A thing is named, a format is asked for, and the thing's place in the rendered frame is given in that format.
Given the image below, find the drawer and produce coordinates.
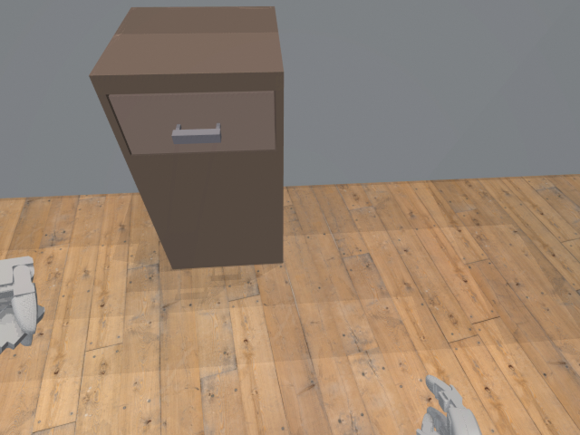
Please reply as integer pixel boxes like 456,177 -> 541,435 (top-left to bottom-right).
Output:
109,91 -> 276,154

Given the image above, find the right robot hand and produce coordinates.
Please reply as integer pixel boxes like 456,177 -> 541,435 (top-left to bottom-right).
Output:
416,375 -> 482,435

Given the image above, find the handle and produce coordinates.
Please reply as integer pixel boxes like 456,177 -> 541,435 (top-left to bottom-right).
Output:
171,123 -> 221,144

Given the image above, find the left robot hand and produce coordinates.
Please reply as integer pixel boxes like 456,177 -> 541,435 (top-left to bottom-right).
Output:
0,256 -> 44,354

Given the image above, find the cabinet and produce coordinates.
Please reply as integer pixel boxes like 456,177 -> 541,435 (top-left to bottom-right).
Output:
89,6 -> 284,269

